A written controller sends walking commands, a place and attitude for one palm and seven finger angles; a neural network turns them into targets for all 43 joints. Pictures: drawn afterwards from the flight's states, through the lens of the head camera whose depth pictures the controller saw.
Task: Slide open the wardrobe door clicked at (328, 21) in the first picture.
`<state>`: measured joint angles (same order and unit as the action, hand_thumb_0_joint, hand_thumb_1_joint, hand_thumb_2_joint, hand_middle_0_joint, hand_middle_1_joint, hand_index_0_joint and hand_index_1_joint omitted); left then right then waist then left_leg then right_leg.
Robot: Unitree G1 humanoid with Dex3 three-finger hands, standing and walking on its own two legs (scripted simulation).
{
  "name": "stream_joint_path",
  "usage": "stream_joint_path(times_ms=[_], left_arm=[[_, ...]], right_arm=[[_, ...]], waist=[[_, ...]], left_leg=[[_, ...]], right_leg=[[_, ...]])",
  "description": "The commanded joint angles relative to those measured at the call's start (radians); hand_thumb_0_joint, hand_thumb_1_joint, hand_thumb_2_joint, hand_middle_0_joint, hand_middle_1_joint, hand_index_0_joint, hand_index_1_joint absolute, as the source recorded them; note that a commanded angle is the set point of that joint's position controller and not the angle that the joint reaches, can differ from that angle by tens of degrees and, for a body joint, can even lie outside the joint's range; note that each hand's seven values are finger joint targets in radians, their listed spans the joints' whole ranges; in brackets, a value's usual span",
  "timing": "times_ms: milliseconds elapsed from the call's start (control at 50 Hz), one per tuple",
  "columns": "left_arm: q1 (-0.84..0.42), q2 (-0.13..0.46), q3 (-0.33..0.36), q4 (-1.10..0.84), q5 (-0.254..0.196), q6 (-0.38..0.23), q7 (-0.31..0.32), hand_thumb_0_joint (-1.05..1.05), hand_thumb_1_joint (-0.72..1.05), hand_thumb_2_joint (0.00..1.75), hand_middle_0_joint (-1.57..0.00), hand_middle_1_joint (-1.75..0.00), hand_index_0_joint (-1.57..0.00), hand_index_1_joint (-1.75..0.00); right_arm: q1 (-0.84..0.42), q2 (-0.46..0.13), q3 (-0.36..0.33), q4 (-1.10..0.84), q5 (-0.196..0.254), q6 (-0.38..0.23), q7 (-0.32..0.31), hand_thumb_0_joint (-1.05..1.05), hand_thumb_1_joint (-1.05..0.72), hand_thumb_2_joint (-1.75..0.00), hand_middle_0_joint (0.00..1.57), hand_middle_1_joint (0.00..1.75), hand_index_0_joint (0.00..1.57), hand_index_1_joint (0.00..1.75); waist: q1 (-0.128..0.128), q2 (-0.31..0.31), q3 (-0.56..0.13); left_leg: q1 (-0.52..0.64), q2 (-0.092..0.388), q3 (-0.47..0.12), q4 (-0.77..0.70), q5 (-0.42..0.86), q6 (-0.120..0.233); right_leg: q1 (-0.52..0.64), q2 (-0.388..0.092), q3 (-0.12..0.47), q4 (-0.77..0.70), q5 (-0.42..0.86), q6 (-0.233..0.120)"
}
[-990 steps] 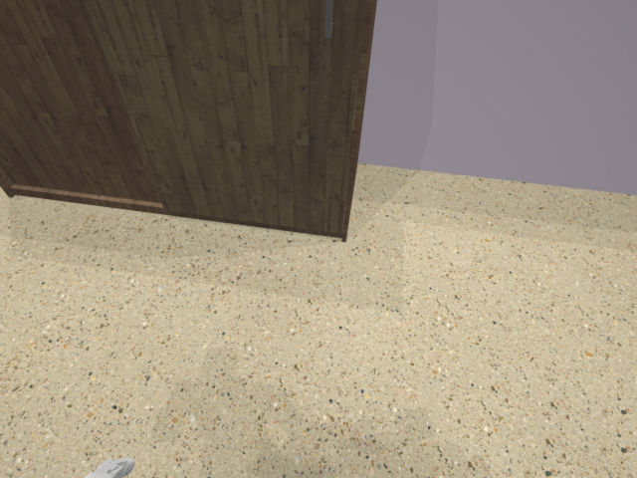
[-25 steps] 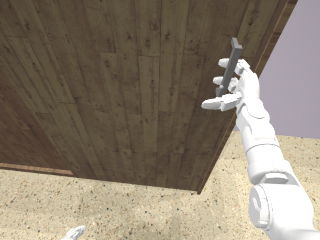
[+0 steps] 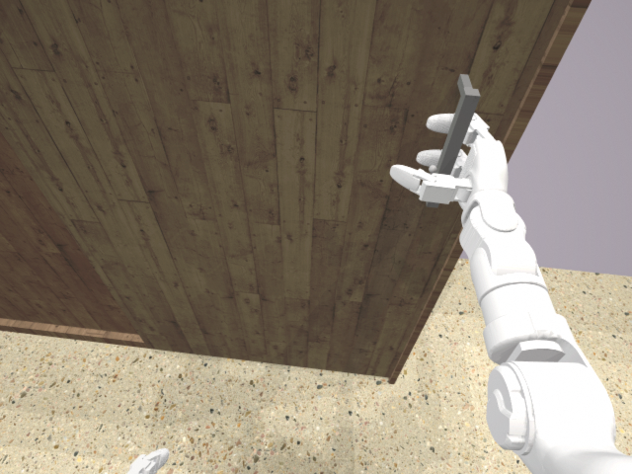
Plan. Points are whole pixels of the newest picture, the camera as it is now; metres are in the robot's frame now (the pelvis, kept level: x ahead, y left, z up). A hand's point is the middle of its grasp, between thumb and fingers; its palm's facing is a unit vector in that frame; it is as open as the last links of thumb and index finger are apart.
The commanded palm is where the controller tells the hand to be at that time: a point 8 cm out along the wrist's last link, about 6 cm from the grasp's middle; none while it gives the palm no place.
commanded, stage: grip the handle and tug to test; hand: right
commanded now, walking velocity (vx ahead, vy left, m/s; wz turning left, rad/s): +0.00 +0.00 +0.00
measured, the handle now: (447, 146) +0.51 -0.11 +0.17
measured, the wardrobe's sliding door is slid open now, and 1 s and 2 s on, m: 0.00 0.00 0.04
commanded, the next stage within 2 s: tug the door sideways, standing still in 1.02 s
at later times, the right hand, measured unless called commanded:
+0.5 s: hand (434, 168) +0.46 -0.09 +0.17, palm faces -0.01 +1.00 +0.01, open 5.1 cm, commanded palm +0.43 -0.15 +0.17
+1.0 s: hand (434, 169) +0.45 -0.09 +0.17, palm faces -0.02 +1.00 +0.03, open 5.3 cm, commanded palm +0.40 -0.15 +0.17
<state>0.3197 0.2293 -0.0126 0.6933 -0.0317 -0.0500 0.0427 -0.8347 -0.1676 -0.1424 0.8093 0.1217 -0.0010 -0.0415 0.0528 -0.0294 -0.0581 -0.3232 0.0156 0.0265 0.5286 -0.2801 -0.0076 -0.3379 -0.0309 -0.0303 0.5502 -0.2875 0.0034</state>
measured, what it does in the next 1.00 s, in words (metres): stands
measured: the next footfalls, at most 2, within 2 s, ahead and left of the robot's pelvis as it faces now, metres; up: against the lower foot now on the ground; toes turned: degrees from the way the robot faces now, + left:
none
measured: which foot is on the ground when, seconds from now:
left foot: down 0.00-1.00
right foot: down 0.00-1.00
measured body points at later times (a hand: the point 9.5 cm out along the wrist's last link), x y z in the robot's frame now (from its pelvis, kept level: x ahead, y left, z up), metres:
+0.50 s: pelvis +0.01 +0.01 +0.00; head +0.02 +0.01 +0.45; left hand +0.10 +0.26 -0.12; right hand +0.45 -0.14 +0.18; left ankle -0.01 +0.13 -0.73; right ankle -0.01 -0.12 -0.73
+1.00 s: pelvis +0.02 +0.00 +0.00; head +0.03 +0.01 +0.45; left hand +0.12 +0.25 -0.11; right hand +0.45 -0.14 +0.18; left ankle -0.01 +0.13 -0.73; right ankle -0.01 -0.12 -0.73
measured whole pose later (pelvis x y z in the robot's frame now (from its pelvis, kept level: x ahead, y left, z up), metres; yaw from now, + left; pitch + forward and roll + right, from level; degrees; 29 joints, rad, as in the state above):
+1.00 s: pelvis +0.02 +0.00 +0.00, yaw +2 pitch +4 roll +0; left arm 0.30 0.23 -0.01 0.64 -0.04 0.00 0.04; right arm -0.66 -0.16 -0.17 0.56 0.14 0.10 -0.01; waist 0.05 -0.03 -0.07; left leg -0.27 0.00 0.00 0.48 -0.28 0.00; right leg -0.27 -0.04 -0.06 0.50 -0.30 0.01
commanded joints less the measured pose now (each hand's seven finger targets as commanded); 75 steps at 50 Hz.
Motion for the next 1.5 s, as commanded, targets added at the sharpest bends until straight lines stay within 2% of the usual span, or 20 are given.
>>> stream_joint_path(times_ms=[0,100,180,240,280,340,480,560,580,620,780,820,1000,1040,1100,1180,1240,1280,1360,1480], left_arm=[[-0.015,0.131,0.042,-0.113,-0.004,-0.045,0.010,0.00,0.90,0.90,-0.20,-0.30,-0.20,-0.30],[-0.021,0.127,0.040,-0.117,-0.005,-0.048,0.008,0.00,0.90,0.90,-0.20,-0.30,-0.20,-0.30],[-0.015,0.132,0.043,-0.113,-0.001,-0.045,0.010,0.00,0.90,0.90,-0.20,-0.30,-0.20,-0.30],[-0.019,0.128,0.042,-0.114,-0.004,-0.046,0.009,0.00,0.90,0.90,-0.20,-0.30,-0.20,-0.30],[-0.018,0.136,0.044,-0.116,-0.002,-0.041,0.011,0.00,0.90,0.90,-0.20,-0.30,-0.20,-0.30],[-0.025,0.124,0.042,-0.120,-0.004,-0.041,0.010,0.00,0.90,0.90,-0.20,-0.30,-0.20,-0.30],[-0.028,0.136,0.040,-0.128,-0.003,-0.024,0.015,0.00,0.90,0.90,-0.20,-0.30,-0.20,-0.30],[-0.036,0.129,0.036,-0.131,-0.006,-0.021,0.018,0.00,0.90,0.90,-0.20,-0.30,-0.20,-0.30],[-0.030,0.134,0.040,-0.132,-0.003,-0.019,0.019,0.00,0.90,0.90,-0.20,-0.30,-0.20,-0.30],[-0.046,0.124,0.038,-0.141,-0.007,-0.019,0.016,0.00,0.90,0.90,-0.20,-0.30,-0.20,-0.30],[-0.055,0.130,0.043,-0.163,-0.005,-0.011,0.014,0.00,0.90,0.90,-0.20,-0.30,-0.20,-0.30],[-0.069,0.123,0.040,-0.173,-0.008,-0.010,0.012,0.00,0.90,0.90,-0.20,-0.30,-0.20,-0.30],[-0.106,0.116,0.042,-0.219,-0.007,0.002,-0.001,0.00,0.90,0.90,-0.20,-0.30,-0.20,-0.30],[-0.114,0.111,0.042,-0.221,-0.006,0.002,-0.005,0.00,0.90,0.90,-0.20,-0.30,-0.20,-0.30],[-0.121,0.114,0.043,-0.226,-0.005,0.014,-0.002,0.00,0.90,0.90,-0.20,-0.30,-0.20,-0.30],[-0.102,0.112,0.043,-0.184,0.000,0.027,0.016,0.00,0.90,0.90,-0.20,-0.30,-0.20,-0.30],[-0.089,0.102,0.041,-0.160,0.007,0.025,0.018,0.00,0.90,0.90,-0.20,-0.30,-0.20,-0.30],[-0.080,0.106,0.044,-0.153,0.013,0.024,0.019,0.00,0.90,0.90,-0.20,-0.30,-0.20,-0.30],[-0.085,0.096,0.041,-0.140,0.013,0.014,0.013,0.00,0.90,0.90,-0.20,-0.30,-0.20,-0.30],[-0.080,0.102,0.040,-0.131,0.014,-0.001,0.004,0.00,0.90,0.90,-0.20,-0.30,-0.20,-0.30]], right_arm=[[-0.513,-0.122,-0.014,-0.239,0.003,-0.073,0.009,0.00,-0.48,-0.72,0.41,1.34,0.41,1.34],[-0.521,-0.085,0.020,-0.250,0.004,-0.078,0.015,0.00,-0.71,-0.82,0.43,1.37,0.43,1.37],[-0.526,-0.120,-0.007,-0.247,0.001,-0.075,0.013,0.00,-0.90,-0.90,0.45,1.40,0.45,1.40],[-0.533,-0.103,0.005,-0.257,0.010,-0.072,0.021,0.00,-0.90,-0.90,0.45,1.40,0.45,1.40],[-0.479,-0.144,-0.033,-0.244,0.011,-0.070,0.023,0.00,-0.90,-0.90,0.45,1.40,0.45,1.40],[-0.500,-0.113,-0.006,-0.275,0.009,-0.070,0.027,0.00,-0.90,-0.90,0.45,1.40,0.45,1.40],[-0.444,-0.181,-0.065,-0.251,0.015,-0.050,0.034,0.00,-0.90,-0.90,0.45,1.40,0.45,1.40],[-0.464,-0.155,-0.038,-0.256,0.015,-0.049,0.038,0.00,-0.90,-0.90,0.45,1.40,0.45,1.40],[-0.445,-0.191,-0.073,-0.250,0.013,-0.052,0.032,0.00,-0.90,-0.90,0.45,1.40,0.45,1.40],[-0.435,-0.142,-0.035,-0.277,0.013,-0.049,0.036,0.00,-0.90,-0.90,0.45,1.40,0.45,1.40],[-0.311,-0.159,-0.065,-0.351,0.022,-0.019,0.037,0.00,-0.90,-0.90,0.45,1.40,0.45,1.40],[-0.298,-0.132,-0.042,-0.402,0.022,-0.009,0.040,0.00,-0.90,-0.90,0.45,1.40,0.45,1.40],[-0.083,-0.131,-0.059,-0.636,0.027,0.056,0.036,0.00,-0.90,-0.90,0.45,1.40,0.45,1.40],[-0.066,-0.076,-0.017,-0.676,0.031,0.082,0.034,0.00,-0.90,-0.90,0.45,1.40,0.45,1.40],[-0.019,-0.093,-0.032,-0.708,0.030,0.123,0.028,0.00,-0.90,-0.90,0.45,1.40,0.45,1.40],[-0.268,-0.043,0.043,-0.666,0.009,0.167,-0.002,0.00,-0.90,-0.90,0.45,1.40,0.45,1.40],[-0.313,0.019,0.085,-0.615,0.000,0.178,-0.020,0.00,-0.90,-0.90,0.45,1.40,0.45,1.40],[-0.326,0.047,0.107,-0.587,0.003,0.169,-0.024,0.00,-0.90,-0.90,0.45,1.40,0.45,1.40],[-0.400,0.106,0.169,-0.569,-0.005,0.129,-0.022,0.00,-0.90,-0.90,0.45,1.40,0.45,1.40],[-0.445,0.175,0.232,-0.478,0.007,0.081,-0.010,0.00,-0.90,-0.90,0.45,1.40,0.45,1.40]], waist=[[0.007,0.075,-0.325],[0.011,0.048,-0.312],[0.009,0.060,-0.329],[0.013,0.068,-0.326],[-0.001,0.098,-0.332],[0.003,0.051,-0.331],[-0.012,0.097,-0.308],[0.003,0.094,-0.290],[-0.010,0.099,-0.301],[-0.010,0.044,-0.311],[-0.038,0.099,-0.333],[-0.039,0.061,-0.333],[-0.083,0.059,-0.375],[-0.074,0.051,-0.361],[-0.078,0.075,-0.349],[-0.007,0.064,-0.294],[0.001,0.009,-0.322],[0.010,0.071,-0.334],[0.021,0.015,-0.355],[0.033,0.075,-0.342]], left_leg=[[0.088,-0.040,0.017,-0.045,0.343,0.029],[0.082,-0.039,0.019,-0.045,0.344,0.030],[0.095,-0.038,0.017,-0.046,0.355,0.029],[0.090,-0.040,0.015,-0.047,0.369,0.028],[0.122,-0.038,0.016,-0.048,0.379,0.027],[0.112,-0.038,0.017,-0.040,0.403,0.029],[0.146,-0.034,0.015,-0.052,0.396,0.026],[0.124,-0.034,0.013,-0.059,0.381,0.023],[0.141,-0.033,0.013,-0.056,0.381,0.025],[0.129,-0.034,0.011,-0.052,0.392,0.027],[0.190,-0.034,0.017,-0.049,0.454,0.028],[0.185,-0.035,0.016,-0.048,0.471,0.028],[0.282,-0.031,0.022,-0.033,0.626,0.031],[0.263,-0.034,0.028,-0.037,0.634,0.029],[0.282,-0.031,0.028,-0.042,0.669,0.026],[0.196,-0.037,0.030,-0.063,0.616,0.022],[0.157,-0.036,0.031,-0.051,0.612,0.026],[0.159,-0.036,0.037,-0.048,0.604,0.023],[0.117,-0.035,0.037,-0.037,0.575,0.026],[0.094,-0.039,0.045,-0.037,0.498,0.027]], right_leg=[[0.174,0.023,0.018,-0.042,0.296,-0.032],[0.177,0.025,0.018,-0.042,0.297,-0.031],[0.179,0.028,0.017,-0.036,0.303,-0.034],[0.181,0.030,0.014,-0.035,0.303,-0.035],[0.163,0.030,0.011,-0.037,0.307,-0.037],[0.179,0.032,0.009,-0.034,0.332,-0.035],[0.142,0.035,0.004,-0.042,0.309,-0.039],[0.141,0.036,0.001,-0.046,0.284,-0.041],[0.139,0.034,0.004,-0.044,0.294,-0.040],[0.160,0.035,-0.002,-0.042,0.306,-0.037],[0.164,0.030,-0.008,-0.047,0.364,-0.039],[0.179,0.029,-0.014,-0.050,0.380,-0.037],[0.219,0.021,-0.025,-0.057,0.549,-0.033],[0.246,0.018,-0.023,-0.052,0.581,-0.030],[0.246,0.016,-0.026,-0.058,0.608,-0.032],[0.279,0.017,-0.012,-0.042,0.577,-0.033],[0.307,0.021,0.001,-0.026,0.615,-0.028],[0.309,0.020,0.013,-0.021,0.619,-0.030],[0.343,0.021,0.027,-0.009,0.626,-0.026],[0.320,0.020,0.045,-0.012,0.535,-0.028]])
